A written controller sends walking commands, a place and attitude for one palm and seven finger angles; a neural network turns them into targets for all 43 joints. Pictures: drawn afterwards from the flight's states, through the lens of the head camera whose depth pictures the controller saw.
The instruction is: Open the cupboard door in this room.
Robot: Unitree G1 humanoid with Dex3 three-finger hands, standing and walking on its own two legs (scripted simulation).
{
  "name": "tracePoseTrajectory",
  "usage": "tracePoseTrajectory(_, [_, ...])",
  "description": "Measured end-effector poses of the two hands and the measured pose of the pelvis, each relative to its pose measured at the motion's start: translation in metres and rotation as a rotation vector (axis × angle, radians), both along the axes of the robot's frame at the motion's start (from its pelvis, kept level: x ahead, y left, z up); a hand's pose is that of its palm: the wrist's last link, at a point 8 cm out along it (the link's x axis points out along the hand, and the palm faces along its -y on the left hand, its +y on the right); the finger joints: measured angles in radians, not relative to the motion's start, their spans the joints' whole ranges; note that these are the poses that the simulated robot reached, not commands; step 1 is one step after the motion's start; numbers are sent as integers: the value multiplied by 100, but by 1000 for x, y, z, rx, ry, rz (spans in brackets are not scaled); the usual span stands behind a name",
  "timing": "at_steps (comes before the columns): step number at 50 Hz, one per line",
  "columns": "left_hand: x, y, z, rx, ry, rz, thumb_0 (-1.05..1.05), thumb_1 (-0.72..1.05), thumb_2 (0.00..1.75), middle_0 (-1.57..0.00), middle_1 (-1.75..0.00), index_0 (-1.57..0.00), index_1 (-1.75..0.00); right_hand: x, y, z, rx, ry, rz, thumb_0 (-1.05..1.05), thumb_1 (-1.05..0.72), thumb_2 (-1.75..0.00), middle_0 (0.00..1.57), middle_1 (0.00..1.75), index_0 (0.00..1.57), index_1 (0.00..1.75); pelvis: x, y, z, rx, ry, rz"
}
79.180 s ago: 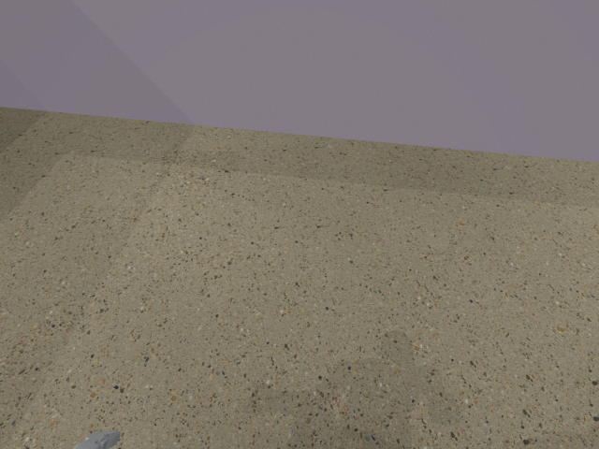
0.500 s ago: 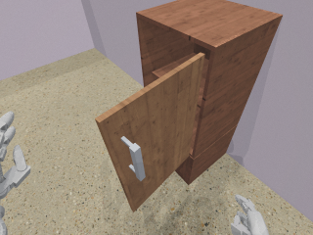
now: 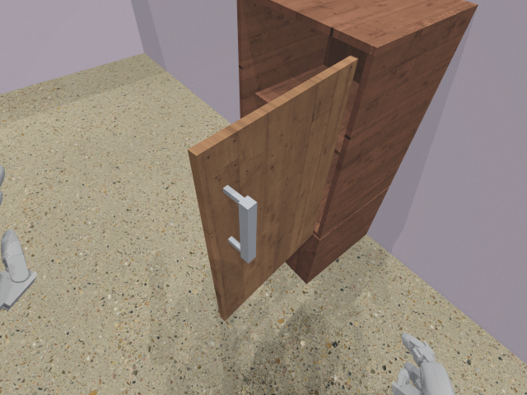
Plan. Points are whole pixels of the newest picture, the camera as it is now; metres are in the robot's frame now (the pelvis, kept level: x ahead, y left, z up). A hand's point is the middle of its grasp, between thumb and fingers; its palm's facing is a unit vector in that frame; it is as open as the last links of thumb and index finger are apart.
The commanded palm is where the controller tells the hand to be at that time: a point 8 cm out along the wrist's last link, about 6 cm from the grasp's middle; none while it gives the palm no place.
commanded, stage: step back with the hand held close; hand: left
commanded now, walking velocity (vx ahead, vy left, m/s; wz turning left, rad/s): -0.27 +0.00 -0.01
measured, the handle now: (239, 225) +0.38 +0.06 +0.03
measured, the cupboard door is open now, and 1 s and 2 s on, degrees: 97 97 97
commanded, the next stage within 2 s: stop stepping back and stand still in 0.90 s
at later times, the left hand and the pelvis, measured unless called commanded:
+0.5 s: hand out of the picture +0.14 +0.28 +0.18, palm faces +0.44 -0.78 -0.45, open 7.4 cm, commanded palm +0.08 +0.30 +0.19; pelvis -0.07 +0.01 +0.01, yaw -1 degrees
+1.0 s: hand out of the picture +0.03 +0.22 +0.18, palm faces +0.24 -0.82 -0.52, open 7.4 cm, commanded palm -0.03 +0.27 +0.19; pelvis -0.20 -0.01 +0.00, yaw -5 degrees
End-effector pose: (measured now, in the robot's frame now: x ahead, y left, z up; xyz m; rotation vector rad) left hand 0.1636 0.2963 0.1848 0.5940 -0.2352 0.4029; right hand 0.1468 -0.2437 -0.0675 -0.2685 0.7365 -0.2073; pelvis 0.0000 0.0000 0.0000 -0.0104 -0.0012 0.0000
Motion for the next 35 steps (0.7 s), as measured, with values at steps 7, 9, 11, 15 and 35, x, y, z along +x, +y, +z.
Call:
tracePoseTrajectory(7, [-25,2,0,-32,-41,52,1,88,90,-21,-30,-21,-30,-16,10,-12,34,32,35,2,-91,-90,21,30,21,30,-16,-5,-2,-15,15,14])
tracePoseTrajectory(9, [-29,-2,-1,-49,-41,30,1,89,90,-21,-30,-21,-30,-19,11,-11,46,27,35,2,-91,-90,21,30,21,30,-22,-5,-1,-20,13,12])
tracePoseTrajectory(11, [-33,-5,-1,-56,-42,1,1,89,90,-21,-30,-21,-30,-22,10,-9,47,18,32,2,-91,-90,21,30,21,30,-27,-4,-1,-26,12,12])
tracePoseTrajectory(15, [-40,-2,0,-38,-50,-54,1,88,90,-22,-30,-21,-30,-30,8,-3,22,2,19,2,-91,-90,21,30,21,30,-39,2,-2,-35,7,15])
tracePoseTrajectory(35, [-84,-22,2,-54,-52,-181,1,89,90,-21,-30,-21,-30,-93,16,4,39,-29,50,1,-91,-90,21,30,21,30,-117,-4,1,-33,58,-102])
